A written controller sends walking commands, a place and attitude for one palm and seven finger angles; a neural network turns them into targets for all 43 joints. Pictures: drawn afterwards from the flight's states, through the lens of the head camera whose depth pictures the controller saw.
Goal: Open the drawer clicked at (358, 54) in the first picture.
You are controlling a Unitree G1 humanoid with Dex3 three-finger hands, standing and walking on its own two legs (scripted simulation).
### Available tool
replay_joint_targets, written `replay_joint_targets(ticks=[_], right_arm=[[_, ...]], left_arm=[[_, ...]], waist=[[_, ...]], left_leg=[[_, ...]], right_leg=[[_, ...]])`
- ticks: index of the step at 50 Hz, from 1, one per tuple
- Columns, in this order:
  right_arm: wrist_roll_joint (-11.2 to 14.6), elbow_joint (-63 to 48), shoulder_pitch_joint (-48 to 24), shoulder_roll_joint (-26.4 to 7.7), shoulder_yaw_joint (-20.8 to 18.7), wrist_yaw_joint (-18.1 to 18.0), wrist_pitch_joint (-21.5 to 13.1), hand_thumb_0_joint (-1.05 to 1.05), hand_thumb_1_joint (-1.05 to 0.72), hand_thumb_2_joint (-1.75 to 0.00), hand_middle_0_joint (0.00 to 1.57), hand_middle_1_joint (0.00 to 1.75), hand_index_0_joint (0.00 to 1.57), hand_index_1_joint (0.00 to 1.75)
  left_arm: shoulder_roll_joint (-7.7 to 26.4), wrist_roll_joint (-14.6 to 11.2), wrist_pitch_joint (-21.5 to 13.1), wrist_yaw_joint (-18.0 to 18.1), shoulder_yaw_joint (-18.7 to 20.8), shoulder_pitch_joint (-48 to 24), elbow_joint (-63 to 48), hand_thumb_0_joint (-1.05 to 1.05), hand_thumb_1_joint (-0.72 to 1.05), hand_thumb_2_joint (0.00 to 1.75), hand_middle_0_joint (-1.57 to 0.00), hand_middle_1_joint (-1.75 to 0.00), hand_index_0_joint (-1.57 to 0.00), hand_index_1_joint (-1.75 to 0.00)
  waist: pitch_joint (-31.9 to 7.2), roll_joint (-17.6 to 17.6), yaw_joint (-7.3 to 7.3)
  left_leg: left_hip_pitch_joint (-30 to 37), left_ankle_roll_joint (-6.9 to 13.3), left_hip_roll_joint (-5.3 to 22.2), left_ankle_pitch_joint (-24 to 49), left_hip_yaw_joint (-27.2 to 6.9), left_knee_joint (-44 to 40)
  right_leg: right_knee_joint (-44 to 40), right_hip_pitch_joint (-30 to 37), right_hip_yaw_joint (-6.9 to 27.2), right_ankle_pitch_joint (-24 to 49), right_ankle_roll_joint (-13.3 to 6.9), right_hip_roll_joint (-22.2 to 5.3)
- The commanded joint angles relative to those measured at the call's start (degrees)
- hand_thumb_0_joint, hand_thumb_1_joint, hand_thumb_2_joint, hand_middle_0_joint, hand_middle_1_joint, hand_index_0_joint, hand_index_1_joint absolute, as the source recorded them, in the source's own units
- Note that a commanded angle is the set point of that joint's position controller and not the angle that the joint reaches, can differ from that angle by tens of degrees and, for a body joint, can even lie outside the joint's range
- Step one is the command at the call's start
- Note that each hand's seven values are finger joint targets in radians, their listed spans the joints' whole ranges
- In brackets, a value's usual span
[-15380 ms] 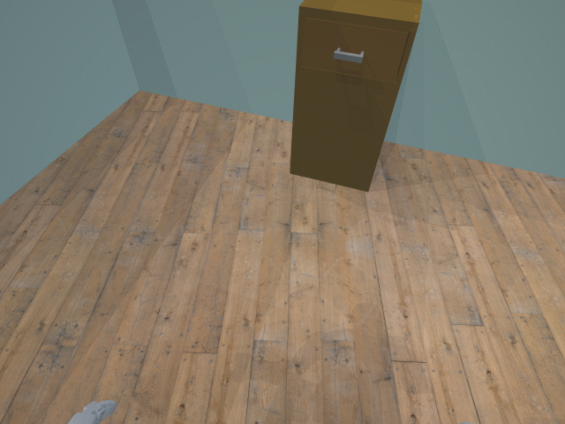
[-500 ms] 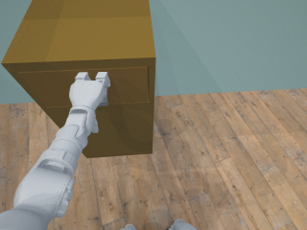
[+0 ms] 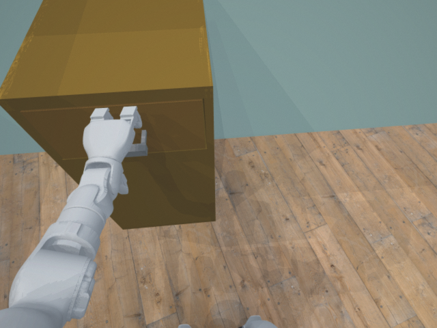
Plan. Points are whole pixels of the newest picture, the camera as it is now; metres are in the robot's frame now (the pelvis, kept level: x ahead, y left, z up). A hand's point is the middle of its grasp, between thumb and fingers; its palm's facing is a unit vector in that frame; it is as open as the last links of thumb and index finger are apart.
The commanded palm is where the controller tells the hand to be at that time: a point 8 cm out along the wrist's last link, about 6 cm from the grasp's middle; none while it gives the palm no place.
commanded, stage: re-aim the fingers above the handle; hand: left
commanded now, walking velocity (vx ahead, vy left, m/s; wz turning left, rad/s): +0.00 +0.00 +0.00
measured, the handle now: (124, 143) +0.52 +0.21 -0.05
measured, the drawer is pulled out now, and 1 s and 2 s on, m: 0.00 0.00 0.00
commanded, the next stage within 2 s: lower the fingers behind the handle in 0.06 s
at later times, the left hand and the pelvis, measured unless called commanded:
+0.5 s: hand (119, 159) +0.46 +0.20 -0.02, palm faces -0.02 +0.01 -1.00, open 13.8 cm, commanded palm +0.43 +0.19 +0.05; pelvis +0.00 +0.00 -0.01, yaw -1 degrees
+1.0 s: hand (133, 164) +0.46 +0.18 -0.04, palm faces +0.02 -0.02 -1.00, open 13.7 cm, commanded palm +0.44 +0.20 +0.01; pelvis -0.01 +0.00 -0.02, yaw +0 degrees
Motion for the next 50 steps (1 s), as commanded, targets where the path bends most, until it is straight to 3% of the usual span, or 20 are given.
replay_joint_targets(ticks=[1, 4, 6, 7, 10, 13, 16, 18, 20, 22, 24, 27, 30, 32, 33, 37, 40, 42, 46, 50], right_arm=[[0.1, -3.7, 5.2, -7.4, -2.8, 0.1, -0.7, 0.0, -0.9, -0.9, 0.2, 0.3, 0.2, 0.3], [1.2, -3.6, 6.1, -8.0, -3.1, -0.1, -0.7, 0.0, -0.9, -0.9, 0.2, 0.3, 0.2, 0.3], [1.3, -3.8, 6.1, -7.8, -3.4, -0.6, -0.9, 0.0, -0.9, -0.9, 0.2, 0.3, 0.2, 0.3], [1.2, -3.6, 6.6, -8.1, -3.3, -1.1, -1.1, 0.0, -0.9, -0.9, 0.2, 0.3, 0.2, 0.3], [0.9, -3.5, 6.4, -8.2, -2.5, -2.2, -1.1, 0.0, -0.9, -0.9, 0.2, 0.3, 0.2, 0.3], [0.5, -3.6, 6.3, -7.7, -1.9, -2.4, -1.5, 0.0, -0.9, -0.9, 0.2, 0.3, 0.2, 0.3], [-0.2, -4.0, 5.3, -7.3, -1.6, -1.6, -1.9, 0.0, -0.9, -0.9, 0.2, 0.3, 0.2, 0.3], [-0.7, -4.4, 5.4, -6.8, -2.0, -0.6, -2.1, 0.0, -0.9, -0.9, 0.2, 0.3, 0.2, 0.3], [-0.8, -4.4, 5.7, -7.1, -2.4, 0.1, -2.1, 0.0, -0.9, -0.9, 0.2, 0.3, 0.2, 0.3], [-0.5, -4.1, 6.6, -7.6, -2.8, 0.4, -1.9, 0.0, -0.9, -0.9, 0.2, 0.3, 0.2, 0.3], [-0.1, -3.8, 7.3, -7.7, -3.2, 0.3, -1.8, 0.0, -0.9, -0.9, 0.2, 0.3, 0.2, 0.3], [0.2, -2.9, 8.0, -7.7, -3.8, -0.3, -1.9, 0.0, -0.9, -0.9, 0.2, 0.3, 0.2, 0.3], [0.2, -1.9, 7.9, -7.6, -3.5, -1.3, -2.4, 0.0, -0.9, -0.9, 0.2, 0.3, 0.2, 0.3], [0.1, -1.0, 8.3, -7.6, -3.2, -1.4, -2.7, 0.0, -0.9, -0.9, 0.2, 0.3, 0.2, 0.3], [0.1, -0.8, 8.1, -7.8, -2.9, -1.4, -2.6, 0.0, -0.9, -0.9, 0.2, 0.3, 0.2, 0.3], [-0.4, -1.6, 8.0, -7.4, -2.5, -0.5, -2.7, 0.0, -0.9, -0.9, 0.2, 0.3, 0.2, 0.3], [-0.9, -2.3, 7.5, -7.5, -2.4, 0.1, -2.4, 0.0, -0.9, -0.9, 0.2, 0.3, 0.2, 0.3], [-1.0, -2.5, 7.6, -7.8, -2.5, 0.3, -2.5, 0.0, -0.9, -0.9, 0.2, 0.3, 0.2, 0.3], [-1.2, -1.9, 7.3, -8.1, -2.6, 0.4, -2.4, 0.0, -0.9, -0.9, 0.2, 0.3, 0.2, 0.3], [-0.7, -1.6, 7.4, -8.6, -1.9, 0.3, -2.0, 0.0, -0.9, -0.9, 0.2, 0.3, 0.2, 0.3]], left_arm=[[12.3, -1.2, 6.5, 3.5, 2.3, -25.9, -6.9, 0.0, -0.5, 0.3, -0.3, -1.2, -0.3, -1.2], [6.9, -3.6, 8.7, -1.0, -3.3, -26.4, -5.2, 0.0, -0.5, 0.3, -0.3, -1.2, -0.3, -1.2], [2.0, -5.7, 7.4, -4.6, -7.6, -29.0, -7.7, 0.0, -0.5, 0.3, -0.3, -1.2, -0.3, -1.2], [3.8, -6.1, 6.0, -6.0, -6.5, -29.4, -9.1, 0.0, -0.5, 0.3, -0.3, -1.2, -0.3, -1.2], [8.1, -4.9, 1.8, -7.8, -3.5, -27.3, -7.8, 0.0, -0.5, 0.3, -0.3, -1.2, -0.3, -1.2], [14.6, -2.0, -1.7, -4.7, 2.6, -25.4, -7.1, 0.0, -0.5, 0.3, -0.3, -1.2, -0.3, -1.2], [18.0, -0.1, -1.5, 0.2, 6.7, -24.1, -7.1, 0.0, -0.5, 0.3, -0.3, -1.2, -0.3, -1.2], [15.6, 0.7, 0.2, 3.4, 6.2, -21.8, -7.4, 0.0, -0.5, 0.3, -0.3, -1.2, -0.3, -1.2], [14.3, 0.5, 2.8, 5.0, 5.5, -21.7, -6.9, 0.0, -0.5, 0.3, -0.3, -1.2, -0.3, -1.2], [14.1, -0.2, 5.3, 5.1, 4.9, -22.7, -5.7, 0.0, -0.5, 0.3, -0.3, -1.2, -0.3, -1.2], [11.6, -1.3, 6.7, 3.8, 2.6, -24.2, -6.4, 0.0, -0.5, 0.3, -0.3, -1.2, -0.3, -1.2], [9.4, -3.2, 5.2, 0.6, 0.1, -27.0, -9.4, 0.0, -0.5, 0.3, -0.3, -1.2, -0.3, -1.2], [6.7, -3.2, 1.9, -1.7, -3.0, -28.2, -9.3, 0.0, -0.5, 0.3, -0.3, -1.2, -0.3, -1.2], [7.3, -2.7, 0.7, -2.0, -2.3, -25.9, -5.3, 0.0, -0.5, 0.3, -0.3, -1.2, -0.3, -1.2], [9.5, -2.2, 0.3, -1.9, -0.5, -23.9, -3.9, 0.0, -0.5, 0.3, -0.3, -1.2, -0.3, -1.2], [10.9, -0.8, -0.7, 0.7, 1.6, -22.9, -3.7, 0.0, -0.5, 0.3, -0.3, -1.2, -0.3, -1.2], [12.0, -0.3, 0.6, 3.4, 3.8, -20.1, -2.3, 0.0, -0.5, 0.3, -0.3, -1.2, -0.3, -1.2], [13.9, 0.1, 1.5, 5.1, 5.0, -23.1, -3.4, 0.0, -0.5, 0.3, -0.3, -1.2, -0.3, -1.2], [13.8, 0.7, 4.4, 7.0, 4.5, -26.2, -2.1, 0.0, -0.5, 0.3, -0.3, -1.2, -0.3, -1.2], [14.5, 0.0, 8.9, 6.6, 3.2, -26.5, 3.0, 0.0, -0.5, 0.3, -0.3, -1.2, -0.3, -1.2]], waist=[[-26.0, 0.3, -0.69], [-24.3, -3.1, -2.46], [-24.3, -3.4, -4.19], [-24.8, -4.0, -3.98], [-19.3, -4.0, -3.4], [-17.9, -1.5, -0.82], [-20.9, 1.6, 1.56], [-25.1, 3.6, 2.16], [-28.0, 2.4, 1.43], [-29.0, -0.7, 0.08], [-30.0, -2.1, -1.2], [-31.3, -2.6, -2.93], [-26.0, -1.5, -4.16], [-22.2, -1.7, -3.94], [-20.1, -1.2, -3.06], [-22.5, 3.1, -0.88], [-23.7, 1.4, 0.07], [-25.3, 0.2, -0.6], [-27.3, -0.3, -1.92], [-25.1, -1.1, -2.61]], left_leg=[[12.6, -1.2, 0.5, 28.9, -1.2, -3.1], [14.7, -0.7, 0.7, 27.0, -1.4, -4.2], [17.4, -0.2, 0.8, 27.1, -1.8, -4.3], [18.0, 0.0, 0.8, 27.1, -2.0, -4.4], [13.8, 0.2, 0.2, 23.4, -2.3, -4.2], [8.5, 0.0, -0.1, 21.1, -2.2, -3.6], [5.2, -0.7, -0.2, 22.4, -1.7, -2.0], [7.1, -1.2, 0.1, 27.0, -1.3, -0.4], [8.2, -1.3, 0.4, 29.3, -0.9, 0.7], [7.9, -1.1, 0.5, 29.1, -0.8, 0.9], [9.4, -0.8, 0.6, 29.2, -0.8, 0.4], [12.5, -0.4, 0.8, 29.3, -1.6, 0.4], [12.7, -0.3, 1.0, 26.2, -2.6, 0.1], [10.6, -0.3, 0.9, 23.8, -2.8, 0.4], [9.0, -0.4, 0.8, 22.4, -2.8, 0.5], [7.2, -1.1, 0.8, 24.3, -2.8, 1.6], [5.1, -1.2, 0.8, 25.5, -2.4, 2.9], [3.2, -1.0, 0.7, 24.6, -2.4, 3.7], [2.7, -0.8, 0.7, 23.1, -2.2, 4.7], [0.3, -0.6, 0.3, 18.7, -1.6, 3.8]], right_leg=[[-3.0, 16.8, 0.7, 23.7, -0.1, -0.2], [-5.5, 17.2, 0.9, 23.0, 0.6, -0.2], [-6.7, 16.7, 1.3, 23.2, 0.8, -0.5], [-6.6, 17.3, 1.4, 23.4, 1.0, -0.7], [-6.4, 15.7, 1.8, 21.5, 0.7, -0.9], [-4.1, 14.4, 2.1, 19.3, -0.1, -0.9], [-1.1, 13.9, 2.0, 19.7, -0.7, -0.8], [0.8, 13.1, 1.4, 22.4, -0.8, -0.4], [1.3, 13.5, 1.2, 24.8, -0.5, -0.2], [0.7, 15.2, 1.4, 26.5, 0.2, -0.2], [-0.4, 16.6, 1.6, 27.8, 0.6, -0.3], [-1.7, 16.6, 2.0, 27.9, 1.1, -0.5], [-2.2, 11.5, 1.6, 22.5, 0.8, -0.5], [-2.0, 8.7, 1.3, 19.5, 0.6, -0.4], [-1.7, 7.6, 1.3, 18.2, 0.2, -0.4], [1.3, 6.0, 0.7, 18.2, -0.6, -0.2], [2.9, 6.7, 0.5, 19.6, -0.6, 0.1], [3.8, 7.2, 0.8, 20.2, -0.3, 0.0], [4.1, 6.6, 0.8, 19.3, 0.0, -0.1], [2.9, 6.9, 1.0, 16.6, 0.4, -0.2]])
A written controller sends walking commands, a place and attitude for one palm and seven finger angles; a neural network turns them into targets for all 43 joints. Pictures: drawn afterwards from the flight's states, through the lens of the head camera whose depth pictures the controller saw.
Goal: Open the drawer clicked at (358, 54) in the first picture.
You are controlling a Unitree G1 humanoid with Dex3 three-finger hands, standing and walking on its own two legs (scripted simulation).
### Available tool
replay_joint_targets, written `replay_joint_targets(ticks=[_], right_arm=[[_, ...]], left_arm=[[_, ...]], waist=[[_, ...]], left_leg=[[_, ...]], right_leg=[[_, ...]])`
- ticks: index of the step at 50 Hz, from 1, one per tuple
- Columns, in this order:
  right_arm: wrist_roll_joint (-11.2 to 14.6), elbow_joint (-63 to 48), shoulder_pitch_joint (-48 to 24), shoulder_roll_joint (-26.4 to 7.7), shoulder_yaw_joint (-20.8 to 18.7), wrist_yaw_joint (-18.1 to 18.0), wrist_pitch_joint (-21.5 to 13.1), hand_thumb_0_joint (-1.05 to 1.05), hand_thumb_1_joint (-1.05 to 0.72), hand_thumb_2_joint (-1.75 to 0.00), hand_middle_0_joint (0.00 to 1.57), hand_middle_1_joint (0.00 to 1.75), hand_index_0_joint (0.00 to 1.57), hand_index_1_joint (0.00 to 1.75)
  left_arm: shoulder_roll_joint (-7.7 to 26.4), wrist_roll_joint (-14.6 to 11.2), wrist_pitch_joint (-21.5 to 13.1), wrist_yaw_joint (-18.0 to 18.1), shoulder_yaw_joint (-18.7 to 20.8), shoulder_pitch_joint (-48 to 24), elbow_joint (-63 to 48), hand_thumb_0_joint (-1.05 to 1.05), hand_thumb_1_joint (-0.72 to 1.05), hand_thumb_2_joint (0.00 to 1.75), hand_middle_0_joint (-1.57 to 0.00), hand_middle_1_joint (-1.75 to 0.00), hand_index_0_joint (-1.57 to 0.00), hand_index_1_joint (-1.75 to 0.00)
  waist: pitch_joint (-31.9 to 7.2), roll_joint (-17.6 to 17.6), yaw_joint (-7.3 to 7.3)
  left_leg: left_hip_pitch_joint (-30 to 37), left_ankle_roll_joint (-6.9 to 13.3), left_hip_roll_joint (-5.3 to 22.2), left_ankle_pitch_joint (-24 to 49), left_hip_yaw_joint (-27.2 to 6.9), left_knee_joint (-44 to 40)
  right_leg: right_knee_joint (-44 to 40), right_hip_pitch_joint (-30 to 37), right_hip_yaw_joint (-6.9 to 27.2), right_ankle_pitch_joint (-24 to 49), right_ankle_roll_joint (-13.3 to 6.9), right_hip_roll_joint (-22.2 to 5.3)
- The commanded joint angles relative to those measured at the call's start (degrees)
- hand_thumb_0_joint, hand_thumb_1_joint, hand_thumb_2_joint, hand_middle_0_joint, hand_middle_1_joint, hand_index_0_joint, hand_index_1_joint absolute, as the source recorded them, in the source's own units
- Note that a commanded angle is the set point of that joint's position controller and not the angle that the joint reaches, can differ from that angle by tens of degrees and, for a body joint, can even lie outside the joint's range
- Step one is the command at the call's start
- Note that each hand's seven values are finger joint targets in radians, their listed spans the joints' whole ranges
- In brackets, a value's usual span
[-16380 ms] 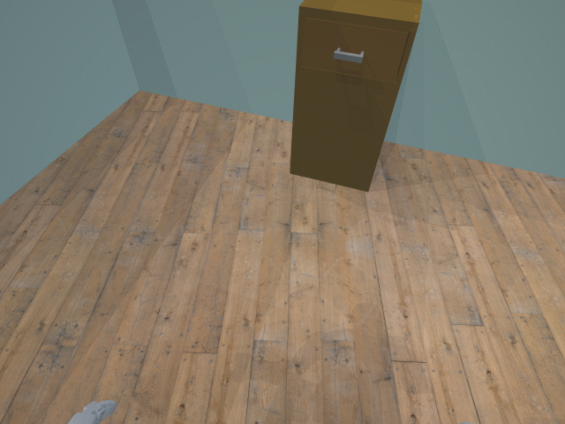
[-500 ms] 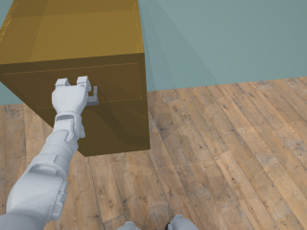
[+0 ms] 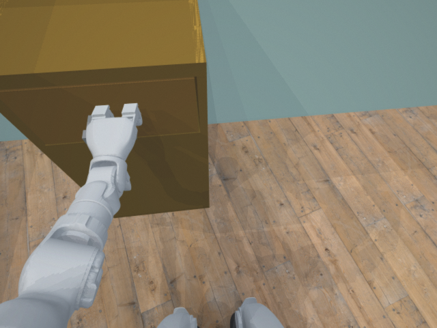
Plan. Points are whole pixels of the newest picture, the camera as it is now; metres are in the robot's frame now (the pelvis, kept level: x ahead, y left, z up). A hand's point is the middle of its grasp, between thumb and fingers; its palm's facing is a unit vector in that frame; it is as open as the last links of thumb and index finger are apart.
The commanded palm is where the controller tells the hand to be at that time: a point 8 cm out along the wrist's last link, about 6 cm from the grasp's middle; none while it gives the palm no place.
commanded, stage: lower the fingers behind the handle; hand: left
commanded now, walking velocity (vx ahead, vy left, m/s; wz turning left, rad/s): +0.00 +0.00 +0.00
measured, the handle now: (111, 126) +0.53 +0.21 -0.02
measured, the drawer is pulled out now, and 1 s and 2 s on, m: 0.00 0.00 0.04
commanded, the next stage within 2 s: close the thumb around the handle in 0.76 s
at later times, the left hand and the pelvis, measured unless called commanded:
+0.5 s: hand (127, 154) +0.47 +0.18 -0.04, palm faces -0.05 -0.01 -1.00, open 14.0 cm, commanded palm +0.45 +0.19 +0.01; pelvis -0.03 +0.00 -0.02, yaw +0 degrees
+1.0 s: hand (127, 154) +0.47 +0.18 -0.04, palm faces -0.06 -0.03 -1.00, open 13.4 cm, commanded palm +0.45 +0.19 +0.01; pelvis -0.01 -0.01 -0.01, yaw +0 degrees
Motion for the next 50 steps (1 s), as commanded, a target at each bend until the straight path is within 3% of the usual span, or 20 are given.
replay_joint_targets(ticks=[1, 4, 6, 10, 13, 17, 22, 23, 26, 28, 31, 33, 34, 37, 40, 43, 45, 46, 48, 50], right_arm=[[0.0, -2.8, 7.9, -9.1, -2.5, -0.8, -0.4, 0.0, -0.9, -0.9, 0.2, 0.3, 0.2, 0.3], [0.2, -2.8, 7.9, -9.4, -2.0, -1.1, -0.2, 0.0, -0.9, -0.9, 0.2, 0.3, 0.2, 0.3], [0.3, -3.0, 7.9, -9.4, -1.7, -1.4, -0.3, 0.0, -0.9, -0.9, 0.2, 0.3, 0.2, 0.3], [0.6, -4.1, 8.1, -9.6, -0.9, -2.1, -0.7, 0.0, -0.9, -0.9, 0.2, 0.3, 0.2, 0.3], [0.7, -4.7, 8.4, -9.6, -0.9, -2.3, -1.2, 0.0, -0.9, -0.9, 0.2, 0.3, 0.2, 0.3], [0.8, -4.9, 9.0, -9.5, -1.1, -2.2, -2.2, 0.0, -0.9, -0.9, 0.2, 0.3, 0.2, 0.3], [0.5, -4.8, 10.0, -9.8, -1.6, -2.0, -2.7, 0.0, -0.9, -0.9, 0.2, 0.3, 0.2, 0.3], [0.5, -4.9, 9.9, -9.6, -1.8, -1.9, -2.9, 0.0, -0.9, -0.9, 0.2, 0.3, 0.2, 0.3], [0.1, -4.2, 10.0, -9.6, -2.0, -1.9, -3.1, 0.0, -0.9, -0.9, 0.2, 0.3, 0.2, 0.3], [0.0, -3.7, 10.1, -9.8, -2.1, -1.9, -3.2, 0.0, -0.9, -0.9, 0.2, 0.3, 0.2, 0.3], [0.1, -3.0, 10.0, -9.6, -1.9, -1.8, -3.0, 0.0, -0.9, -0.9, 0.2, 0.3, 0.2, 0.3], [0.2, -2.8, 10.2, -9.8, -1.7, -1.9, -2.8, 0.0, -0.9, -0.9, 0.2, 0.3, 0.2, 0.3], [0.2, -2.8, 9.9, -9.8, -1.6, -1.9, -2.7, 0.0, -0.9, -0.9, 0.2, 0.3, 0.2, 0.3], [0.1, -2.7, 10.1, -9.6, -1.6, -1.9, -2.6, 0.0, -0.9, -0.9, 0.2, 0.3, 0.2, 0.3], [0.1, -3.0, 9.6, -9.3, -1.5, -1.9, -2.6, 0.0, -0.9, -0.9, 0.2, 0.3, 0.2, 0.3], [0.0, -3.0, 9.5, -9.3, -1.6, -1.9, -2.4, 0.0, -0.9, -0.9, 0.2, 0.3, 0.2, 0.3], [0.0, -3.3, 9.5, -9.1, -1.6, -1.9, -2.3, 0.0, -0.9, -0.9, 0.2, 0.3, 0.2, 0.3], [-0.1, -3.2, 9.4, -9.0, -1.8, -1.9, -2.3, 0.0, -0.9, -0.9, 0.2, 0.3, 0.2, 0.3], [-0.2, -3.0, 9.6, -9.1, -2.0, -1.6, -2.2, 0.0, -0.9, -0.9, 0.2, 0.3, 0.2, 0.3], [-0.2, -3.1, 9.2, -8.8, -2.1, -1.6, -2.1, 0.0, -0.9, -0.9, 0.2, 0.3, 0.2, 0.3]], left_arm=[[15.8, -1.4, 6.9, 0.8, 3.2, -24.3, -3.0, 0.0, -0.5, 0.3, -0.3, -1.2, -0.3, -1.2], [16.2, -1.9, 8.5, -0.6, 2.7, -23.2, -0.3, 0.0, -0.5, 0.3, -0.3, -1.2, -0.3, -1.2], [15.1, -2.8, 8.7, -2.2, 1.9, -22.3, 1.8, 0.0, -0.5, 0.3, -0.3, -1.2, -0.3, -1.2], [17.3, -3.0, 7.2, -5.0, 2.3, -19.9, 2.7, 0.0, -0.5, 0.3, -0.3, -1.2, -0.3, -1.2], [16.8, -2.5, 5.1, -6.2, 2.0, -17.5, 2.6, 0.0, -0.5, 0.3, -0.3, -1.2, -0.3, -1.2], [14.7, -1.9, 3.5, -5.7, 0.3, -18.5, 3.1, 0.0, -0.5, 0.3, -0.3, -1.2, -0.3, -1.2], [17.4, -1.9, 3.3, -3.4, 2.8, -22.8, -1.1, 0.0, -0.5, 0.3, -0.3, -1.2, -0.3, -1.2], [16.0, -1.8, 3.3, -3.0, 2.1, -22.9, -2.1, 0.0, -0.5, 0.3, -0.3, -1.2, -0.3, -1.2], [17.7, -2.2, 2.6, -1.5, 3.8, -28.0, -6.2, 0.0, -0.5, 0.3, -0.3, -1.2, -0.3, -1.2], [19.7, -2.1, 2.3, -0.5, 5.4, -28.3, -7.5, 0.0, -0.5, 0.3, -0.3, -1.2, -0.3, -1.2], [17.8, -3.2, 3.9, -0.7, 4.5, -25.6, -3.6, 0.0, -0.5, 0.3, -0.3, -1.2, -0.3, -1.2], [19.5, -3.0, 4.2, -0.6, 5.4, -24.9, -3.6, 0.0, -0.5, 0.3, -0.3, -1.2, -0.3, -1.2], [18.6, -2.9, 4.3, -0.7, 4.4, -26.0, -3.9, 0.0, -0.5, 0.3, -0.3, -1.2, -0.3, -1.2], [18.7, -2.6, 3.9, -1.0, 4.5, -25.9, -4.5, 0.0, -0.5, 0.3, -0.3, -1.2, -0.3, -1.2], [17.9, -2.9, 3.5, -1.4, 4.2, -23.6, -3.7, 0.0, -0.5, 0.3, -0.3, -1.2, -0.3, -1.2], [19.1, -2.8, 2.7, -1.6, 5.4, -21.6, -4.1, 0.0, -0.5, 0.3, -0.3, -1.2, -0.3, -1.2], [19.0, -2.7, 2.4, -1.4, 5.4, -20.7, -5.0, 0.0, -0.39, 0.35, -0.31, -1.21, -0.31, -1.21], [18.1, -2.7, 2.2, -1.3, 4.9, -21.8, -5.3, 0.0, -0.33, 0.37, -0.31, -1.22, -0.31, -1.22], [18.3, -2.4, 1.9, -0.9, 5.7, -19.6, -6.0, 0.0, -0.22, 0.42, -0.32, -1.23, -0.32, -1.23], [16.1, -2.4, 2.2, -0.5, 4.0, -19.8, -5.5, 0.0, -0.11, 0.47, -0.33, -1.24, -0.33, -1.24]], waist=[[-23.2, -1.1, -1.71], [-22.5, -0.8, -1.63], [-21.0, -2.8, -2.13], [-19.0, -4.3, -1.71], [-18.4, -4.4, -1.15], [-15.8, -3.7, -2.25], [-23.0, 0.2, -1.6], [-24.7, 0.8, -1.52], [-28.3, 1.6, -2.34], [-31.0, 2.7, -1.72], [-27.6, -0.6, -2.39], [-26.9, -0.8, -1.75], [-26.5, -0.3, -2.32], [-26.7, 0.6, -1.94], [-24.3, -0.6, -1.96], [-25.3, -0.8, -1.13], [-26.0, -0.6, -0.67], [-26.0, -0.3, -1.23], [-26.6, 0.3, -0.19], [-25.4, -0.6, -1.21]], left_leg=[[11.2, -1.1, 0.1, 21.2, -2.4, -5.3], [10.9, -0.9, 0.1, 20.0, -2.2, -5.5], [8.9, -0.7, -0.1, 18.4, -2.1, -5.4], [4.4, -0.3, -0.2, 14.6, -1.7, -4.7], [2.4, -0.3, -0.3, 13.0, -1.6, -3.5], [0.3, -0.3, -0.2, 9.8, -2.1, -2.1], [3.3, -0.6, 0.3, 12.1, -2.9, -1.0], [4.7, -0.7, 0.4, 13.1, -3.1, -0.9], [7.1, -0.8, 0.8, 15.0, -3.9, -0.2], [8.5, -0.8, 0.8, 15.8, -4.1, -0.4], [6.6, -0.6, 0.6, 16.0, -3.7, -0.9], [5.8, -0.5, 0.5, 16.2, -3.5, -1.2], [5.9, -0.5, 0.5, 15.9, -3.5, -1.3], [6.7, -0.5, 0.5, 16.9, -3.3, -1.5], [5.2, -0.3, 0.3, 16.4, -2.6, -1.6], [5.2, -0.4, 0.2, 17.5, -2.3, -1.3], [5.0, -0.4, 0.0, 18.1, -2.2, -1.3], [5.8, -0.4, 0.1, 19.2, -2.3, -1.1], [6.8, -0.7, 0.2, 20.5, -2.3, -1.1], [6.7, -0.6, 0.2, 20.3, -2.1, -0.9]], right_leg=[[-5.2, 16.8, 1.0, 18.2, 0.0, -0.4], [-5.5, 16.6, 1.1, 17.1, 0.2, -0.5], [-5.7, 16.9, 1.1, 16.5, 0.3, -0.5], [-5.3, 17.4, 2.1, 15.0, 0.6, -0.8], [-4.5, 15.9, 2.2, 13.2, 0.4, -0.8], [-3.5, 10.3, 1.8, 8.6, 0.3, -0.8], [-1.1, 9.0, 1.2, 8.6, 0.0, -0.7], [-1.0, 9.1, 1.1, 9.2, 0.0, -0.6], [-0.4, 9.0, 0.9, 10.3, 0.1, -0.6], [-0.4, 10.4, 1.0, 10.9, 0.2, -0.6], [-1.6, 11.9, 1.1, 12.2, 0.4, -0.4], [-1.7, 13.1, 1.2, 13.1, 0.5, -0.5], [-2.0, 12.4, 1.3, 12.8, 0.5, -0.6], [-2.1, 13.2, 1.4, 13.9, 0.4, -0.6], [-2.7, 14.2, 1.8, 14.8, 0.6, -0.7], [-2.4, 15.6, 2.1, 16.8, 0.5, -0.7], [-2.3, 16.7, 2.3, 17.9, 0.5, -0.8], [-2.3, 16.3, 2.3, 18.9, 0.4, -0.8], [-1.7, 16.0, 1.9, 19.4, 0.3, -0.7], [-2.1, 15.4, 2.0, 19.7, 0.5, -0.7]])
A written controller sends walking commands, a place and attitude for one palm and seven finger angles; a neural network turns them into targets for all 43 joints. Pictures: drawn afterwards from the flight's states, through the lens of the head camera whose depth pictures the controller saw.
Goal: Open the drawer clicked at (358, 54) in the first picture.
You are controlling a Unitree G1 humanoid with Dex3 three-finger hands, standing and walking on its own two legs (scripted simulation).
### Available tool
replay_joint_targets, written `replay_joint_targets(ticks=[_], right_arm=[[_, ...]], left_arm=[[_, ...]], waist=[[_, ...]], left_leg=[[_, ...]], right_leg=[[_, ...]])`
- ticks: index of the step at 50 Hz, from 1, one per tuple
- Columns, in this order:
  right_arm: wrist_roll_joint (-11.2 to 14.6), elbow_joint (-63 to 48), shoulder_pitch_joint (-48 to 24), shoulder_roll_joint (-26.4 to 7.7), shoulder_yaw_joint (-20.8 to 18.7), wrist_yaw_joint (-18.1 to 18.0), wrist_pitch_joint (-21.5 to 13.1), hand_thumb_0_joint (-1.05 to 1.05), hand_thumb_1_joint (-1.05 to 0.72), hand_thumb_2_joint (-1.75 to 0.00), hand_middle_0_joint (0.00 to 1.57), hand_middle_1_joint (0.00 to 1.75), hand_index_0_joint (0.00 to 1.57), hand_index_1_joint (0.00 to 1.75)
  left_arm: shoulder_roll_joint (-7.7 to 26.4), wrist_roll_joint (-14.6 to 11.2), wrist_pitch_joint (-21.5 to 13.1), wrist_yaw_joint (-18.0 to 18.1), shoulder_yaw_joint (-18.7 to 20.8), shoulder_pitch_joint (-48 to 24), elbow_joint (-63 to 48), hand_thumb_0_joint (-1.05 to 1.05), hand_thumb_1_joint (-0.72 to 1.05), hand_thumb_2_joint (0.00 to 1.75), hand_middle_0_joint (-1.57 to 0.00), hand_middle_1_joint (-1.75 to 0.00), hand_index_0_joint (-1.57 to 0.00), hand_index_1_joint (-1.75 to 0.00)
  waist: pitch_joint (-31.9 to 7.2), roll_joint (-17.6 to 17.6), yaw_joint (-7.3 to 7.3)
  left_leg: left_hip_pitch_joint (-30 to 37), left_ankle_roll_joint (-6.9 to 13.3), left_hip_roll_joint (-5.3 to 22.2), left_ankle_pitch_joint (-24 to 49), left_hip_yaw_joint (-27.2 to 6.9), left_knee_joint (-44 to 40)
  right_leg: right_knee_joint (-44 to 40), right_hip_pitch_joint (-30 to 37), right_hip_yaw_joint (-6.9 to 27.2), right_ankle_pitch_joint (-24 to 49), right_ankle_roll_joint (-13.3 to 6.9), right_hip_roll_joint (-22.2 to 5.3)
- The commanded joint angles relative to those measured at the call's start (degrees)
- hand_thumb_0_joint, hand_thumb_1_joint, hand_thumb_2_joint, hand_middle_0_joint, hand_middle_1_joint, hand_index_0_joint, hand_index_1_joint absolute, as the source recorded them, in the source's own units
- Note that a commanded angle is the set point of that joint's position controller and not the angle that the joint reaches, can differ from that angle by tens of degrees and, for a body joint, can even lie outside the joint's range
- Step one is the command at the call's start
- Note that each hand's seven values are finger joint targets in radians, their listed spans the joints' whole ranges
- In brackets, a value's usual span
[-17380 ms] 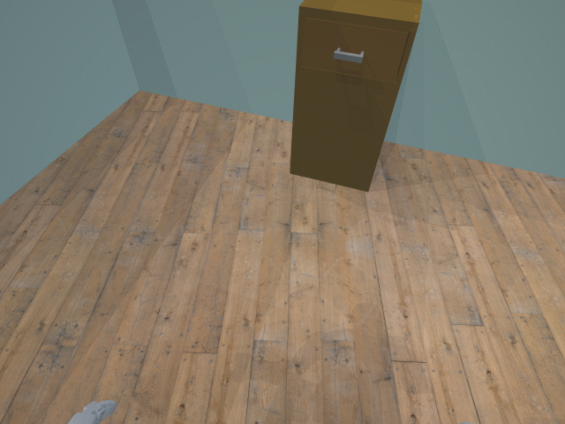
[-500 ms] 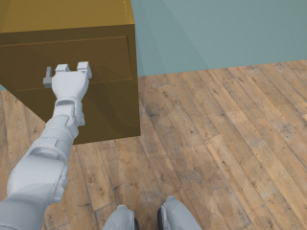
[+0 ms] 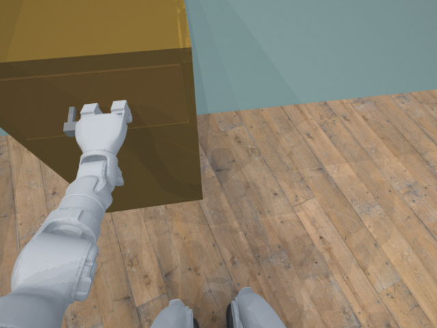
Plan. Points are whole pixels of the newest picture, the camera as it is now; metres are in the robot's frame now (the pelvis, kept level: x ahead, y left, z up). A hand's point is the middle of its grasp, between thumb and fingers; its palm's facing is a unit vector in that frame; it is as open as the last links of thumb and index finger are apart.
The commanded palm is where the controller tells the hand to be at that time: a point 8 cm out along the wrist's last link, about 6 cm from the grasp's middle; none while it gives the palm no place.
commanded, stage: close the thumb around the handle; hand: left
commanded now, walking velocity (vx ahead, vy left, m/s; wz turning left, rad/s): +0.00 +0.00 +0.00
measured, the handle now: (94, 118) +0.54 +0.22 -0.01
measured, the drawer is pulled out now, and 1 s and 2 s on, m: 0.00 0.04 0.16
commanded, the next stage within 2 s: pull the drawer open in 0.56 s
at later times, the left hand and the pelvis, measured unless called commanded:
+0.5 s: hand (112, 145) +0.48 +0.19 -0.03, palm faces -0.06 -0.03 -1.00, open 5.9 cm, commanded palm +0.45 +0.20 +0.02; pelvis +0.01 +0.00 +0.00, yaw +0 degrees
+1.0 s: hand (112, 161) +0.44 +0.18 -0.03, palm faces -0.03 -0.06 -1.00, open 5.5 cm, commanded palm +0.40 +0.21 +0.02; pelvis +0.02 +0.01 +0.01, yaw -1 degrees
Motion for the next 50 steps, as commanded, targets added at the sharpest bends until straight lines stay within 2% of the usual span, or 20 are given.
replay_joint_targets(ticks=[1, 6, 10, 13, 18, 21, 23, 25, 28, 29, 30, 33, 35, 37, 38, 39, 41, 44, 47, 50], right_arm=[[-0.4, -2.4, 8.4, -8.5, -3.5, -0.5, -0.5, 0.0, -0.9, -0.9, 0.2, 0.3, 0.2, 0.3], [-0.6, -2.5, 8.0, -8.6, -3.6, -0.3, 0.0, 0.0, -0.9, -0.9, 0.2, 0.3, 0.2, 0.3], [-0.3, -2.6, 7.9, -8.6, -3.7, -0.5, 0.2, 0.0, -0.9, -0.9, 0.2, 0.3, 0.2, 0.3], [-0.3, -2.5, 7.5, -8.6, -3.4, -0.5, 0.6, 0.0, -0.9, -0.9, 0.2, 0.3, 0.2, 0.3], [-0.3, -2.8, 7.5, -8.4, -3.5, -0.5, 0.6, 0.0, -0.9, -0.9, 0.2, 0.3, 0.2, 0.3], [-0.4, -3.0, 7.3, -8.5, -3.5, -0.6, 0.6, 0.0, -0.9, -0.9, 0.2, 0.3, 0.2, 0.3], [-0.4, -2.7, 7.6, -8.4, -3.5, -0.4, 0.5, 0.0, -0.9, -0.9, 0.2, 0.3, 0.2, 0.3], [-0.5, -3.1, 7.3, -8.5, -3.5, -0.4, 0.6, 0.0, -0.9, -0.9, 0.2, 0.3, 0.2, 0.3], [-0.4, -3.0, 7.5, -8.4, -3.6, -0.5, 0.5, 0.0, -0.9, -0.9, 0.2, 0.3, 0.2, 0.3], [-0.5, -2.9, 7.3, -8.6, -3.6, -0.4, 0.6, 0.0, -0.9, -0.9, 0.2, 0.3, 0.2, 0.3], [-0.4, -3.0, 7.3, -8.5, -3.6, -0.4, 0.6, 0.0, -0.9, -0.9, 0.2, 0.3, 0.2, 0.3], [-0.5, -3.0, 7.4, -8.4, -3.9, -0.3, 0.5, 0.0, -0.9, -0.9, 0.2, 0.3, 0.2, 0.3], [-0.6, -3.4, 7.3, -8.4, -3.9, -0.1, 0.7, 0.0, -0.9, -0.9, 0.2, 0.3, 0.2, 0.3], [-0.4, -4.0, 6.9, -8.1, -4.0, 0.0, 0.9, 0.0, -0.9, -0.9, 0.2, 0.3, 0.2, 0.3], [-0.4, -4.1, 6.6, -7.9, -4.3, 0.1, 1.0, 0.0, -0.9, -0.9, 0.2, 0.3, 0.2, 0.3], [-0.4, -4.5, 6.3, -8.0, -4.3, 0.2, 1.0, 0.0, -0.9, -0.9, 0.2, 0.3, 0.2, 0.3], [-0.3, -4.4, 5.5, -7.9, -4.2, 0.3, 1.3, 0.0, -0.9, -0.9, 0.2, 0.3, 0.2, 0.3], [-0.2, -4.6, 5.0, -7.7, -4.5, 0.3, 1.2, 0.0, -0.9, -0.9, 0.2, 0.3, 0.2, 0.3], [-0.3, -4.6, 4.2, -7.4, -4.6, 0.3, 1.6, 0.0, -0.9, -0.9, 0.2, 0.3, 0.2, 0.3], [-0.4, -4.5, 3.2, -7.3, -4.5, 0.4, 1.7, 0.0, -0.9, -0.9, 0.2, 0.3, 0.2, 0.3]], left_arm=[[14.4, -0.8, 1.9, 2.6, 3.9, -18.7, -7.4, 0.0, -0.05, 0.49, -0.33, -1.25, -0.33, -1.25], [15.5, -1.0, 2.8, 3.0, 4.7, -18.9, -8.8, 0.0, 0.23, 0.61, -0.35, -1.28, -0.35, -1.28], [14.3, -0.8, 3.5, 2.9, 3.6, -18.0, -8.3, 0.0, 0.45, 0.71, -0.37, -1.3, -0.37, -1.3], [15.7, -1.1, 3.7, 2.5, 4.6, -16.7, -7.7, 0.0, 0.62, 0.78, -0.38, -1.32, -0.38, -1.32], [13.2, -1.0, 3.2, 2.0, 3.1, -16.0, -7.5, 0.0, 0.9, 0.9, -0.4, -1.35, -0.4, -1.35], [15.3, -1.1, 2.7, 1.7, 4.7, -16.0, -8.6, 0.0, 0.9, 0.9, -0.4, -1.35, -0.4, -1.35], [14.6, -1.0, 2.6, 1.7, 4.1, -15.2, -7.9, 0.0, 0.9, 0.9, -0.4, -1.35, -0.4, -1.35], [16.4, -1.1, 2.3, 1.8, 5.9, -13.2, -8.7, 0.0, 0.9, 0.9, -0.4, -1.35, -0.4, -1.35], [14.8, -1.0, 2.1, 2.1, 4.4, -15.4, -9.5, 0.0, 0.9, 0.9, -0.4, -1.35, -0.4, -1.35], [16.1, -0.9, 2.1, 2.2, 5.7, -13.8, -9.2, 0.0, 0.9, 0.9, -0.4, -1.35, -0.4, -1.35], [15.2, -0.9, 2.3, 2.3, 4.9, -13.4, -8.4, 0.0, 0.9, 0.9, -0.4, -1.35, -0.4, -1.35], [14.6, -0.9, 2.0, 2.7, 5.0, -14.1, -10.6, 0.0, 0.9, 0.9, -0.4, -1.35, -0.4, -1.35], [15.7, -1.3, 1.8, 2.7, 6.9, -9.9, -11.6, 0.0, 0.9, 0.9, -0.4, -1.35, -0.4, -1.35], [13.8, -1.8, 1.5, 2.4, 6.3, -6.5, -13.0, 0.0, 0.9, 0.9, -0.4, -1.35, -0.4, -1.35], [12.3, -1.6, 1.3, 2.4, 5.4, -5.4, -13.7, 0.0, 0.9, 0.9, -0.4, -1.35, -0.4, -1.35], [12.5, -1.9, 1.1, 2.5, 6.1, -3.4, -15.0, 0.0, 0.9, 0.9, -0.4, -1.35, -0.4, -1.35], [12.2, -1.8, 1.1, 2.7, 6.3, -1.0, -14.7, 0.0, 0.9, 0.9, -0.4, -1.35, -0.4, -1.35], [10.4, -1.2, 1.0, 3.7, 5.1, 0.4, -16.4, 0.0, 0.9, 0.9, -0.4, -1.35, -0.4, -1.35], [10.4, -0.5, 1.3, 4.7, 5.6, 2.4, -18.3, 0.0, 0.9, 0.9, -0.4, -1.35, -0.4, -1.35], [10.3, -0.2, 2.0, 5.7, 5.7, 3.1, -19.3, 0.0, 0.9, 0.9, -0.4, -1.35, -0.4, -1.35]], waist=[[-25.2, -1.2, 0.55], [-27.8, 0.1, 1.18], [-26.5, -1.8, 0.58], [-26.0, -0.9, 1.36], [-25.3, -1.6, 0.94], [-26.5, -1.8, 1.6], [-25.5, -1.2, 1.47], [-26.7, -1.5, 2.57], [-26.0, -1.1, 1.6], [-26.2, -1.3, 2.5], [-25.3, -1.6, 2.11], [-27.4, 0.3, 2.47], [-29.0, -1.0, 4.08], [-29.9, -0.7, 4.91], [-28.9, -1.2, 4.62], [-29.1, -1.1, 5.59], [-26.9, -2.5, 5.67], [-24.5, -4.0, 5.14], [-25.5, -3.0, 5.9], [-23.1, -2.7, 5.99]], left_leg=[[11.9, -0.2, -0.3, 21.7, -2.3, -4.7], [12.6, -0.2, -0.6, 23.5, -1.8, -4.6], [12.4, -0.1, -0.5, 23.1, -1.7, -4.8], [12.3, -0.2, -0.6, 23.3, -1.5, -5.0], [12.4, -0.2, -0.5, 23.3, -1.6, -5.0], [12.0, -0.1, -0.7, 23.5, -1.5, -4.8], [12.1, -0.2, -0.6, 23.2, -1.5, -5.1], [11.7, -0.1, -0.7, 23.3, -1.2, -5.0], [11.9, -0.2, -0.5, 23.2, -1.5, -5.1], [12.2, -0.3, -0.5, 23.1, -1.6, -5.2], [12.3, -0.3, -0.5, 23.2, -1.6, -5.4], [14.7, -0.4, -0.3, 25.6, -1.7, -5.2], [15.0, -0.5, -0.3, 27.0, -1.4, -5.5], [16.2, -0.6, -0.2, 28.5, -1.5, -6.1], [16.8, -0.6, 0.0, 29.0, -1.4, -6.3], [16.8, -0.6, -0.1, 29.1, -1.2, -6.6], [15.7, -0.6, -0.1, 28.1, -1.2, -7.0], [15.4, -0.5, -0.1, 26.5, -1.0, -7.7], [17.4, -0.8, -0.1, 28.7, -1.2, -7.9], [17.4, -0.9, -0.2, 27.8, -1.0, -8.4]], right_leg=[[-5.5, 20.8, 2.2, 20.5, 0.9, -1.2], [-5.2, 23.1, 2.6, 23.4, 1.0, -1.3], [-5.9, 23.5, 2.7, 23.9, 1.3, -1.3], [-5.9, 24.0, 2.9, 24.4, 1.1, -1.3], [-6.0, 23.5, 2.7, 24.2, 1.2, -1.2], [-5.8, 25.0, 3.1, 25.3, 1.1, -1.4], [-5.8, 24.1, 2.8, 24.7, 1.1, -1.3], [-5.7, 25.7, 3.2, 25.4, 1.1, -1.3], [-5.5, 24.4, 2.9, 24.9, 1.1, -1.3], [-5.5, 24.4, 2.8, 24.0, 1.0, -1.2], [-5.7, 23.9, 2.7, 23.9, 1.0, -1.1], [-5.3, 23.6, 2.5, 25.0, 0.9, -1.1], [-5.2, 26.3, 2.6, 27.1, 0.9, -1.1], [-5.3, 27.5, 2.6, 28.5, 0.8, -1.1], [-5.7, 27.2, 2.5, 28.9, 0.8, -1.1], [-5.9, 28.2, 2.6, 29.3, 0.8, -1.1], [-6.3, 28.4, 2.8, 29.4, 0.6, -1.2], [-7.1, 28.2, 2.9, 28.7, 0.8, -1.2], [-6.8, 28.3, 2.8, 29.3, 0.5, -1.3], [-7.3, 27.9, 2.8, 28.6, 0.4, -1.2]])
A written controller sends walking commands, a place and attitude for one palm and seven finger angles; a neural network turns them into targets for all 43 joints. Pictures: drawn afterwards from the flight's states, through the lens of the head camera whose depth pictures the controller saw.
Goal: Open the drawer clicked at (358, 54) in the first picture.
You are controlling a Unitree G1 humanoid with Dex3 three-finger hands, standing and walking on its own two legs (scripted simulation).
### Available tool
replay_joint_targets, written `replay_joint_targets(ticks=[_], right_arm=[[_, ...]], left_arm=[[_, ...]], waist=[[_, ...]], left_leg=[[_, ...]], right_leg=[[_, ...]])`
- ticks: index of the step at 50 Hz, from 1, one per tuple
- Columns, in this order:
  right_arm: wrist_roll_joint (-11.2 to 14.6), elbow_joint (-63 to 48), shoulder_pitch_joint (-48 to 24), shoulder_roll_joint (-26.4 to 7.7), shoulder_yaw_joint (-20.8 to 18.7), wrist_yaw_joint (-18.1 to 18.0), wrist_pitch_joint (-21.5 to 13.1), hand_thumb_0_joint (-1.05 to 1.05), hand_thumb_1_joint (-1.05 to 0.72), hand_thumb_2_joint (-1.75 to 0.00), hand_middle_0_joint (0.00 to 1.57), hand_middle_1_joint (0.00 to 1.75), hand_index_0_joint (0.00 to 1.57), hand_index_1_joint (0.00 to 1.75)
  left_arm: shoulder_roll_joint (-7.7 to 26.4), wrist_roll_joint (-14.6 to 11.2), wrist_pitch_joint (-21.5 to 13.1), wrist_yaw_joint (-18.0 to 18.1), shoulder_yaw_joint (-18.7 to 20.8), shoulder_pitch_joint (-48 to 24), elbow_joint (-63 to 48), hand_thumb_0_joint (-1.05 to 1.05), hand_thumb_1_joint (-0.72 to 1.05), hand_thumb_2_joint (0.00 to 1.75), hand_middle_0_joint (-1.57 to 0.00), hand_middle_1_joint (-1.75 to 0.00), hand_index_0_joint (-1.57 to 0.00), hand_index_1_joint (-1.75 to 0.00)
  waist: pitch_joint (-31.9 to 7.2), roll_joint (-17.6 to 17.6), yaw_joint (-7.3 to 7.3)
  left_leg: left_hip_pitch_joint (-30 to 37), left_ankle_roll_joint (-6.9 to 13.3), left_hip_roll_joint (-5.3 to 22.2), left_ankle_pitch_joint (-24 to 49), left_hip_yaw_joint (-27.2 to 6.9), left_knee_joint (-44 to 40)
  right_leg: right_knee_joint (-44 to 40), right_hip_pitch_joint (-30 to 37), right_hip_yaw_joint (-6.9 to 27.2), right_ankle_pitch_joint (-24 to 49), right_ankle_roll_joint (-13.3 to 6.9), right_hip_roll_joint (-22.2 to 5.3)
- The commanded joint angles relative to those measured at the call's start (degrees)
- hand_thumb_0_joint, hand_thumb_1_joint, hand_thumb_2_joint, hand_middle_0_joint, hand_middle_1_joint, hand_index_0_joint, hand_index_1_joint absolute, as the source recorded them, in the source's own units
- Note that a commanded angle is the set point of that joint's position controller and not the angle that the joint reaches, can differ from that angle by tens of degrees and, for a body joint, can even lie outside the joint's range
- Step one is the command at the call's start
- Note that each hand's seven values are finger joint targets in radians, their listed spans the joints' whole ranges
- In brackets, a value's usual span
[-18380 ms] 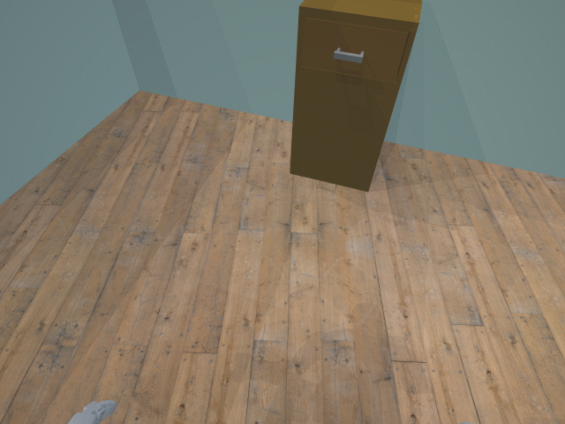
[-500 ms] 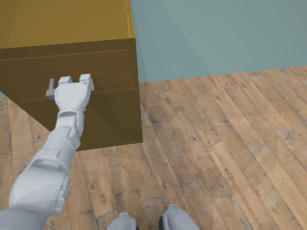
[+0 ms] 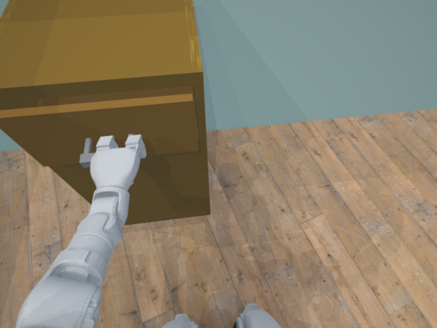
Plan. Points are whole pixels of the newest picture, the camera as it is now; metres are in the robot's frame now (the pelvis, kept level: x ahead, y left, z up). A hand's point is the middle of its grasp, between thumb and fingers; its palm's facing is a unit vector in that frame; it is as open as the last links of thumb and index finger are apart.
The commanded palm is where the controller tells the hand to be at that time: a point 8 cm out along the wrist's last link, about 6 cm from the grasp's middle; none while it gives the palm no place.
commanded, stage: pull the drawer open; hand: left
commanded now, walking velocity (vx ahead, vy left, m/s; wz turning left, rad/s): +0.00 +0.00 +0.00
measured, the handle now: (109, 149) +0.48 +0.23 -0.02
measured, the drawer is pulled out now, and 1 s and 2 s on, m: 0.04 0.16 0.28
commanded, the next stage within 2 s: none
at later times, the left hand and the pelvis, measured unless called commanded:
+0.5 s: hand (124, 206) +0.35 +0.18 -0.04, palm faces -0.02 -0.06 -1.00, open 5.5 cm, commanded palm +0.32 +0.20 +0.01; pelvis -0.01 +0.00 +0.01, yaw +1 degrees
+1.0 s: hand (124, 234) +0.30 +0.18 -0.04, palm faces -0.01 -0.06 -1.00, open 5.5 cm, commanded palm +0.26 +0.20 +0.01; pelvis -0.01 -0.01 +0.01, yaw +1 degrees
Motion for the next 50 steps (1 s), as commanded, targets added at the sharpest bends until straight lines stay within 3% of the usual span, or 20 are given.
replay_joint_targets(ticks=[1, 7, 9, 10, 14, 15, 16, 18, 21, 24, 29, 33, 35, 36, 37, 41, 42, 45, 48, 50], right_arm=[[-0.5, -4.5, 3.5, -8.1, -3.1, -0.7, -0.7, 0.0, -0.9, -0.9, 0.2, 0.3, 0.2, 0.3], [-0.2, -5.7, 1.6, -7.3, -3.0, -0.6, -0.5, 0.0, -0.9, -0.9, 0.2, 0.3, 0.2, 0.3], [-0.1, -6.1, 0.5, -7.3, -2.8, -0.8, -0.3, 0.0, -0.9, -0.9, 0.2, 0.3, 0.2, 0.3], [0.0, -6.2, 0.2, -7.2, -2.8, -0.9, -0.4, 0.0, -0.9, -0.9, 0.2, 0.3, 0.2, 0.3], [0.0, -6.8, -0.9, -6.9, -2.7, -1.1, -0.5, 0.0, -0.9, -0.9, 0.2, 0.3, 0.2, 0.3], [0.0, -6.7, -1.2, -6.9, -2.6, -1.1, -0.5, 0.0, -0.9, -0.9, 0.2, 0.3, 0.2, 0.3], [-0.1, -6.9, -1.8, -7.1, -2.6, -1.2, -0.4, 0.0, -0.9, -0.9, 0.2, 0.3, 0.2, 0.3], [0.1, -7.1, -2.2, -6.6, -2.6, -1.3, -0.5, 0.0, -0.9, -0.9, 0.2, 0.3, 0.2, 0.3], [0.1, -7.4, -3.1, -6.6, -2.3, -1.4, -0.5, 0.0, -0.9, -0.9, 0.2, 0.3, 0.2, 0.3], [0.3, -7.5, -3.8, -6.4, -2.3, -1.6, -0.9, 0.0, -0.9, -0.9, 0.2, 0.3, 0.2, 0.3], [0.5, -7.8, -4.6, -6.0, -2.1, -1.8, -1.3, 0.0, -0.9, -0.9, 0.2, 0.3, 0.2, 0.3], [0.5, -8.4, -5.4, -5.9, -2.2, -1.7, -1.4, 0.0, -0.9, -0.9, 0.2, 0.3, 0.2, 0.3], [0.7, -8.6, -5.7, -5.8, -2.1, -1.7, -1.7, 0.0, -0.9, -0.9, 0.2, 0.3, 0.2, 0.3], [0.5, -8.8, -6.2, -6.0, -2.2, -1.7, -1.6, 0.0, -0.9, -0.9, 0.2, 0.3, 0.2, 0.3], [0.6, -9.0, -6.7, -5.8, -2.1, -1.8, -1.6, 0.0, -0.9, -0.9, 0.2, 0.3, 0.2, 0.3], [0.7, -9.2, -7.6, -5.9, -2.1, -1.7, -2.0, 0.0, -0.9, -0.9, 0.2, 0.3, 0.2, 0.3], [0.8, -9.4, -7.6, -5.9, -2.0, -1.6, -1.9, 0.0, -0.9, -0.9, 0.2, 0.3, 0.2, 0.3], [0.8, -9.7, -8.1, -5.7, -2.2, -1.5, -2.3, 0.0, -0.9, -0.9, 0.2, 0.3, 0.2, 0.3], [0.8, -9.6, -8.8, -5.8, -2.0, -1.7, -2.4, 0.0, -0.9, -0.9, 0.2, 0.3, 0.2, 0.3], [0.8, -9.8, -9.3, -5.7, -1.9, -1.9, -2.7, 0.0, -0.9, -0.9, 0.2, 0.3, 0.2, 0.3]], left_arm=[[15.1, -0.9, 2.4, 3.4, 6.7, -10.6, -9.6, 0.0, 0.9, 0.9, -0.4, -1.35, -0.4, -1.35], [11.2, -0.7, 4.0, 4.2, 4.3, -5.5, -12.2, 0.0, 0.9, 0.9, -0.4, -1.35, -0.4, -1.35], [12.0, -1.0, 4.4, 4.4, 5.2, -3.4, -12.9, 0.0, 0.9, 0.9, -0.4, -1.35, -0.4, -1.35], [11.4, -0.9, 4.4, 4.5, 4.5, -4.7, -13.5, 0.0, 0.9, 0.9, -0.4, -1.35, -0.4, -1.35], [9.8, -0.2, 4.7, 4.9, 3.1, -4.6, -15.1, 0.0, 0.9, 0.9, -0.4, -1.35, -0.4, -1.35], [10.7, -0.4, 4.9, 5.0, 4.1, -3.1, -14.9, 0.0, 0.9, 0.9, -0.4, -1.35, -0.4, -1.35], [11.5, -0.4, 4.8, 5.0, 4.7, -3.1, -16.2, 0.0, 0.9, 0.9, -0.4, -1.35, -0.4, -1.35], [9.3, -0.2, 5.2, 5.1, 2.7, -2.4, -16.2, 0.0, 0.9, 0.9, -0.4, -1.35, -0.4, -1.35], [10.3, -0.7, 5.4, 5.1, 4.0, 0.4, -16.9, 0.0, 0.9, 0.9, -0.4, -1.35, -0.4, -1.35], [9.7, -0.6, 5.4, 5.1, 3.5, 1.7, -16.5, 0.0, 0.9, 0.9, -0.4, -1.35, -0.4, -1.35], [9.2, -0.6, 5.3, 5.2, 3.0, 3.2, -18.6, 0.0, 0.9, 0.9, -0.4, -1.35, -0.4, -1.35], [9.1, -1.1, 5.2, 5.2, 3.7, 8.1, -21.1, 0.0, 0.9, 0.9, -0.4, -1.35, -0.4, -1.35], [8.2, -1.4, 5.2, 5.1, 3.0, 9.7, -21.6, 0.0, 0.9, 0.9, -0.4, -1.35, -0.4, -1.35], [9.9, -1.7, 4.9, 5.1, 5.0, 11.1, -23.0, 0.0, 0.9, 0.9, -0.4, -1.35, -0.4, -1.35], [9.8, -1.5, 5.1, 5.2, 4.9, 13.2, -23.0, 0.0, 0.9, 0.9, -0.4, -1.35, -0.4, -1.35], [8.2, -1.0, 5.2, 5.6, 3.5, 13.5, -25.0, 0.0, 0.9, 0.9, -0.4, -1.35, -0.4, -1.35], [9.2, -0.7, 5.3, 5.8, 4.5, 15.3, -25.7, 0.0, 0.9, 0.9, -0.4, -1.35, -0.4, -1.35], [6.2, -0.5, 5.9, 6.1, 1.8, 16.2, -26.8, 0.0, 0.9, 0.9, -0.4, -1.35, -0.4, -1.35], [7.0, -0.5, 6.6, 6.2, 2.2, 15.1, -26.6, 0.0, 0.9, 0.9, -0.4, -1.35, -0.4, -1.35], [7.3, -0.3, 6.8, 6.2, 2.3, 15.9, -27.4, 0.0, 0.9, 0.9, -0.4, -1.35, -0.4, -1.35]], waist=[[-23.6, -1.8, 3.38], [-22.5, -1.4, 3.84], [-21.7, -2.3, 4.4], [-21.3, -3.1, 3.68], [-20.6, -1.5, 3.77], [-20.5, -2.3, 4.28], [-20.9, -1.0, 4.62], [-19.7, -1.5, 3.95], [-19.5, -2.2, 4.88], [-18.0, -4.1, 4.85], [-18.3, -3.2, 5.18], [-19.4, -3.5, 6.27], [-18.0, -4.7, 5.87], [-18.9, -4.0, 6.84], [-18.4, -4.3, 6.9], [-16.3, -3.7, 6.22], [-16.8, -3.4, 7.03], [-15.8, -3.3, 6.19], [-14.4, -5.1, 5.72], [-14.6, -4.0, 6.22]], left_leg=[[10.9, -1.4, -0.4, 29.0, -2.7, -4.0], [13.1, -1.7, -0.4, 29.7, -2.9, -4.9], [12.5, -1.7, -0.6, 28.3, -2.7, -5.2], [12.4, -1.6, -0.6, 27.3, -2.7, -5.2], [13.9, -1.8, -0.5, 27.2, -3.0, -5.6], [13.7, -1.8, -0.5, 26.8, -3.0, -5.8], [14.0, -1.9, -0.6, 27.7, -3.0, -5.8], [14.2, -1.9, -0.6, 26.7, -2.8, -5.7], [12.9, -1.9, -1.0, 24.7, -2.9, -6.2], [11.6, -1.7, -1.2, 22.0, -2.7, -6.6], [11.7, -1.7, -1.4, 21.0, -2.5, -6.8], [11.7, -1.8, -1.6, 21.5, -2.3, -7.0], [10.8, -1.7, -1.7, 20.3, -2.2, -7.1], [10.8, -1.8, -1.8, 20.5, -2.2, -7.3], [10.5, -1.8, -1.9, 20.0, -2.0, -7.3], [10.9, -1.8, -1.8, 18.6, -2.2, -7.5], [11.3, -1.9, -1.8, 18.9, -2.4, -7.7], [12.0, -1.9, -1.8, 18.8, -2.3, -7.4], [11.3, -1.7, -1.8, 16.4, -2.5, -7.4], [11.5, -1.7, -2.0, 16.2, -2.3, -7.5]], right_leg=[[-3.6, 22.1, 1.0, 29.2, -0.2, -1.7], [-4.2, 22.1, 0.5, 28.2, -0.3, -1.6], [-4.6, 23.0, 0.8, 27.9, -0.3, -1.6], [-4.8, 22.8, 0.9, 27.6, -0.3, -1.6], [-4.9, 21.2, 0.5, 25.2, -0.5, -1.6], [-5.0, 21.8, 0.5, 25.1, -0.5, -1.5], [-5.0, 22.3, 0.9, 26.2, -0.7, -1.6], [-5.2, 21.6, 0.8, 25.9, -0.6, -1.6], [-5.5, 23.3, 1.2, 25.4, -0.7, -1.7], [-6.0, 23.4, 1.5, 23.1, -0.5, -1.8], [-6.2, 24.0, 1.9, 22.9, -0.6, -1.9], [-6.1, 26.2, 2.7, 25.4, -0.7, -2.1], [-6.6, 26.5, 3.1, 25.7, -0.6, -2.2], [-6.4, 27.5, 3.5, 26.4, -0.8, -2.2], [-6.5, 27.9, 3.9, 26.7, -0.6, -2.3], [-7.0, 25.9, 3.7, 23.9, -0.9, -2.1], [-6.7, 25.9, 3.5, 22.7, -1.0, -2.0], [-6.8, 24.7, 2.9, 22.1, -0.9, -1.9], [-7.3, 23.8, 3.2, 18.9, -0.7, -1.9], [-7.4, 24.4, 3.5, 19.0, -0.8, -2.0]])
